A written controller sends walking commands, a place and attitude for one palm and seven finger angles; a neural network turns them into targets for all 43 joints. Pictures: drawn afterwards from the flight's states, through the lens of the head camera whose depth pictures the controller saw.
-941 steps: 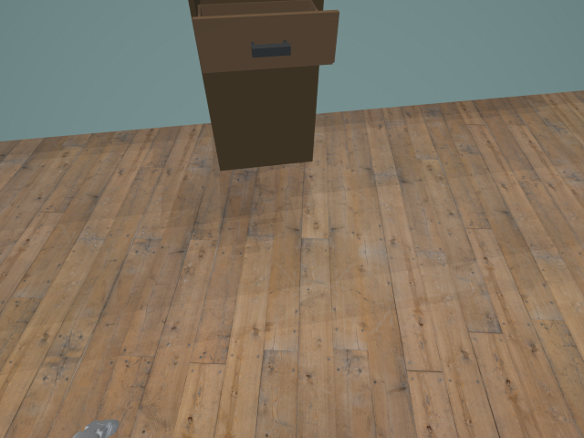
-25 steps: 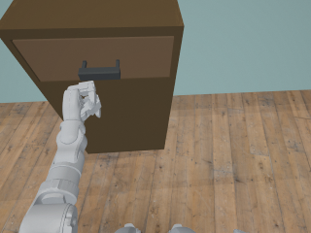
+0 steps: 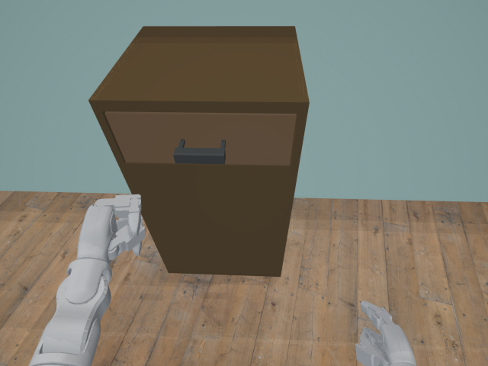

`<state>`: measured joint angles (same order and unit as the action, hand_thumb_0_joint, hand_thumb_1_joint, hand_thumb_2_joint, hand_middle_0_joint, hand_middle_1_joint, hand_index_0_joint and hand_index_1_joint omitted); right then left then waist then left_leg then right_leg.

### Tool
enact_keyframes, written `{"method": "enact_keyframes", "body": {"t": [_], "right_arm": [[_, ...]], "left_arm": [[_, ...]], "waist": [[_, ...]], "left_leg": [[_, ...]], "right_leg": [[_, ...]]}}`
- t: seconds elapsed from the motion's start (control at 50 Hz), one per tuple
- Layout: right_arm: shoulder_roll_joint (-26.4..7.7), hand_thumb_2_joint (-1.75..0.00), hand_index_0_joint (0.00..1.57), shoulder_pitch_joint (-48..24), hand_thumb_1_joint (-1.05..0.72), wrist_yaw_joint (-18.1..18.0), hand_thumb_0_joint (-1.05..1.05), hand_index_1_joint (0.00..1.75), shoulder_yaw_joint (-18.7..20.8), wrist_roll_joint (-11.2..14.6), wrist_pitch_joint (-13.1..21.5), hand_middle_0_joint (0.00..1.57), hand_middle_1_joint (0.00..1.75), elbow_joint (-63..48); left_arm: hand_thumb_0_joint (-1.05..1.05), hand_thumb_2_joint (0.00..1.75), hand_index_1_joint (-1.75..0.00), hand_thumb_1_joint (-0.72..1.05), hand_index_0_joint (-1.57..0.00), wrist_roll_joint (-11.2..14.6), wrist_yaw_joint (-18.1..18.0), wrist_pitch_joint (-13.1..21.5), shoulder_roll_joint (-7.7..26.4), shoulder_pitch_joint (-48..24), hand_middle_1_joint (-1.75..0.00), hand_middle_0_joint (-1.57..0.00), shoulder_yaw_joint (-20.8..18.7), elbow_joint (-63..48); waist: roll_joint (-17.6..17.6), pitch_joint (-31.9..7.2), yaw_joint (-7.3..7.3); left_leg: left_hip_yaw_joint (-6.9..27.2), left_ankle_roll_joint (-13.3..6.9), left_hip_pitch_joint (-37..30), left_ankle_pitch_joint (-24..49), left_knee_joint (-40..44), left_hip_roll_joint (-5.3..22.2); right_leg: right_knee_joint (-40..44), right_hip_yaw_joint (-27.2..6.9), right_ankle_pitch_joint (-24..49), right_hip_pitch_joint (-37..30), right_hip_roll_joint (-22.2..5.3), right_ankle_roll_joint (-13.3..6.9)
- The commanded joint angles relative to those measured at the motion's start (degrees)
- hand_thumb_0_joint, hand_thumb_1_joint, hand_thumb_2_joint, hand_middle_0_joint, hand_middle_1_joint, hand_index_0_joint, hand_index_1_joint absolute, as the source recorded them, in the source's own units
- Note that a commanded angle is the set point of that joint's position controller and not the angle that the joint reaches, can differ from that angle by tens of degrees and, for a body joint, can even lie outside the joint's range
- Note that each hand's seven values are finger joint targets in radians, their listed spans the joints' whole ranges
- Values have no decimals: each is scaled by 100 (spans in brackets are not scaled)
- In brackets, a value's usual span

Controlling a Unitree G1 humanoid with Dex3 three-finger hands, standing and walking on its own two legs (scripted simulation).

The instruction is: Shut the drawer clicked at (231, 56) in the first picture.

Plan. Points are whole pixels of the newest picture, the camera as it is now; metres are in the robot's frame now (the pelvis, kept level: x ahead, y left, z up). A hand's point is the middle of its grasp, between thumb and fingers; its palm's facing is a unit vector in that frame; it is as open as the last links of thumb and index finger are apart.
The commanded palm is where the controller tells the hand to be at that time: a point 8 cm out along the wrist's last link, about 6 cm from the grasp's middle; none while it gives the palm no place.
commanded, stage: draw the hand back to the body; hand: left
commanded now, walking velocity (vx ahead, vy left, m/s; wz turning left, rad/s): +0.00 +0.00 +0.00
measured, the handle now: (201, 149) +0.59 +0.14 +0.00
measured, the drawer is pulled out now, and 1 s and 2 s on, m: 0.00 0.00 0.00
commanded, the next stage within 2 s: step back with the hand held close in 0.68 s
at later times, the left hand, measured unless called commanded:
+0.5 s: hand (42, 269) +0.20 +0.25 +0.16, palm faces +0.35 -0.86 -0.38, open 3.3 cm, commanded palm +0.14 +0.30 +0.19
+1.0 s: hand (22, 264) +0.19 +0.26 +0.18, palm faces +0.34 -0.83 -0.45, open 3.2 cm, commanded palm +0.13 +0.30 +0.19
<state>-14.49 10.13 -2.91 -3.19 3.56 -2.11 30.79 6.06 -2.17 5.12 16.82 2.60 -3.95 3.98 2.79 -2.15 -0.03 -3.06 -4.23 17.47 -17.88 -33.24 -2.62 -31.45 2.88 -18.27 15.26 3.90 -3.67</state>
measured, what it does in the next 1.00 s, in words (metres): stands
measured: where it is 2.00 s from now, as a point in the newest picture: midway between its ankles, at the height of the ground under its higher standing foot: outside the picture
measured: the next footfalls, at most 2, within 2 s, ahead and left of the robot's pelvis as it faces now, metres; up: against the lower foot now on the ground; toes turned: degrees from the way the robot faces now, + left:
none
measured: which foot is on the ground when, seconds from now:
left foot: down 0.00-1.00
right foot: down 0.00-1.00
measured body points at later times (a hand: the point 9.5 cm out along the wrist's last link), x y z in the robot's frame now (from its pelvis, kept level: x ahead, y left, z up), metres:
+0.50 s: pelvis +0.01 +0.01 +0.01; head -0.01 -0.01 +0.46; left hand +0.17 +0.29 +0.18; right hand +0.20 -0.20 -0.07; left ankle +0.00 +0.07 -0.73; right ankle -0.02 -0.08 -0.73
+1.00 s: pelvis +0.00 +0.02 +0.01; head +0.00 +0.01 +0.46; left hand +0.17 +0.30 +0.20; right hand +0.18 -0.21 -0.07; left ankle +0.00 +0.07 -0.73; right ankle -0.02 -0.08 -0.73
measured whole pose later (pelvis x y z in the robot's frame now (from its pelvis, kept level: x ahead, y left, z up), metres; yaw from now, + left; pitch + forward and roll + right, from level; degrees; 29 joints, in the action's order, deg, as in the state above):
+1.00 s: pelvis +0.00 +0.02 +0.01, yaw -1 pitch +0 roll -1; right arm -14.3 9.9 -2.2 -1.3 0.5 1.6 32.9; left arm 4.4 -4.6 10.4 21.1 32.0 -20.6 -28.3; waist 3.3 0.5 0.8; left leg -3.8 -6.0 10.7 -13.3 -24.1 -3.9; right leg -22.3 1.6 -13.3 8.7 2.9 -1.8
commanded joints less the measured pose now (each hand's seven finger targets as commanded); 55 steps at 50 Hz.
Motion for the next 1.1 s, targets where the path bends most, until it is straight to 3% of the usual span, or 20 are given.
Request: {"method": "enact_keyframes", "body": {"t": [0.0,0.08,0.14,0.16,0.26,0.32,0.36,0.4,0.46,0.56,0.62,0.7,0.78,0.8,0.82,0.84,0.9,0.98,1.04,1.08], "right_arm": [[-581,-90,20,-636,-90,-97,0,30,190,-71,298,20,30,-744],[-577,-90,20,-677,-90,-56,0,30,182,-136,425,20,30,-703],[-573,-90,20,-698,-90,-9,0,30,212,-180,500,20,30,-701],[-597,-90,20,-703,-90,-3,0,30,226,-208,508,20,30,-650],[-577,-90,20,-762,-90,27,0,30,271,-228,561,20,30,-639],[-547,-90,20,-731,-90,45,0,30,273,-229,633,20,30,-642],[-572,-90,20,-733,-90,47,0,30,305,-239,687,20,30,-612],[-558,-90,20,-718,-90,47,0,30,314,-222,749,20,30,-626],[-571,-90,20,-722,-90,31,0,30,356,-210,844,20,30,-596],[-604,-90,20,-692,-90,15,0,30,396,-207,868,20,30,-537],[-604,-90,20,-678,-90,-32,0,30,374,-216,872,20,30,-531],[-582,-90,20,-699,-90,-65,0,30,338,-228,968,20,30,-551],[-583,-90,20,-691,-90,-54,0,30,315,-256,1047,20,30,-520],[-706,-90,20,-708,-90,-46,0,30,363,-252,944,20,30,-760],[-592,-90,20,-642,-90,-63,0,30,370,-290,885,20,30,-554],[-614,-90,20,-584,-90,-22,0,30,410,-303,811,20,30,-550],[-677,-90,20,-578,-90,26,0,30,476,-312,664,20,30,-575],[-712,-90,20,-575,-90,-24,0,30,555,-311,500,20,30,-719],[-689,-90,20,-549,-90,-72,0,30,606,-307,414,20,30,-855],[-676,-90,20,-530,-90,-104,0,30,619,-290,400,20,30,-908]], "left_arm": [[0,90,-160,90,-140,-28,-230,200,940,-944,-160,-140,-626,-1811],[0,90,-160,90,-140,-54,-267,171,909,-276,-160,-140,-681,-2508],[0,90,-160,90,-140,-62,-284,152,910,335,-160,-140,-798,-2941],[0,90,-160,90,-140,-62,-285,131,1010,610,-160,-140,-928,-2934],[0,90,-160,90,-140,-44,-293,153,1126,1270,-160,-140,-1273,-3497],[0,90,-160,90,-140,-36,-310,216,1152,1620,-160,-140,-1433,-3888],[0,90,-160,90,-140,-30,-327,209,1232,1980,-160,-140,-1589,-3997],[0,90,-160,90,-140,-27,-335,255,1223,2136,-160,-140,-1632,-4298],[0,90,-160,90,-140,-26,-372,268,1409,2603,-160,-140,-1963,-4441],[0,90,-160,90,-140,-49,-337,279,1047,2521,-160,-140,-1685,-4165],[0,90,-160,90,-140,-69,-371,328,1136,2332,-160,-140,-1726,-4168],[0,90,-160,90,-140,-86,-413,369,1230,2228,-160,-140,-1771,-4476],[0,90,-160,90,-140,-89,-430,355,1281,2295,-160,-140,-1855,-4535],[0,90,-160,90,-140,-129,-486,699,2330,1275,-160,-140,-2981,-5326],[0,90,-160,90,-140,-112,-437,751,1865,1952,-160,-140,-2729,-4527],[0,90,-160,90,-140,-117,-363,736,1411,2534,-160,-140,-2384,-4115],[0,90,-160,90,-140,-134,-271,829,1084,3002,-160,-140,-2036,-4027],[0,90,-160,90,-140,-166,-296,869,1306,3266,-160,-140,-2183,-4368],[0,90,-160,90,-140,-168,-354,898,1550,3329,-160,-140,-2428,-4694],[0,90,-160,90,-140,-154,-393,898,1648,3391,-160,-140,-2553,-4859]], "waist": [[-109,-672,46],[92,-705,109],[-68,-620,146],[-202,-506,178],[-118,-311,220],[148,-372,245],[-14,-300,281],[170,-320,266],[96,-312,345],[-109,226,245],[-132,184,263],[203,-40,307],[290,-42,354],[152,266,160],[-203,447,137],[-236,418,103],[-95,56,79],[-34,-436,104],[-196,-681,116],[-70,-847,131]], "left_leg": [[541,99,-987,1179,851,312],[608,131,-1421,1663,1055,340],[609,143,-1574,2057,1121,383],[607,139,-1504,2049,1144,383],[600,152,-1483,2034,1195,387],[647,187,-1515,2223,1199,406],[650,179,-1467,2199,1177,427],[673,207,-1487,2258,1171,451],[681,234,-1432,2291,1144,477],[719,205,-1271,1529,1273,477],[749,174,-1229,1149,1341,452],[795,210,-1289,1224,1364,452],[830,279,-1270,1483,1392,461],[978,8,-632,869,1308,579],[991,8,-585,828,1177,507],[945,24,-702,938,1115,519],[907,44,-773,1428,1260,620],[948,44,-725,2186,1366,769],[996,34,-509,2435,1326,849],[1013,25,-401,2603,1254,884]], "right_leg": [[922,-523,1426,-558,-382,201],[1072,-446,1678,-806,-360,159],[1134,-399,1908,-899,-356,161],[1197,-410,1912,-921,-332,157],[1304,-412,1859,-961,-341,146],[1256,-395,1893,-1032,-374,140],[1299,-395,1855,-1004,-348,147],[1247,-392,1828,-999,-383,152],[1271,-394,1810,-994,-338,150],[1351,-366,1227,-643,-326,155],[1372,-402,965,-676,-347,154],[1309,-427,1041,-859,-361,121],[1284,-416,1217,-966,-335,99],[1375,-1092,1514,-816,-587,156],[1464,-1151,1492,-611,-760,88],[1499,-1193,1429,-437,-812,107],[1223,-853,1636,-502,-732,233],[745,-585,1941,-721,-573,346],[460,-560,2092,-916,-517,375],[266,-581,2206,-1048,-517,370]]}}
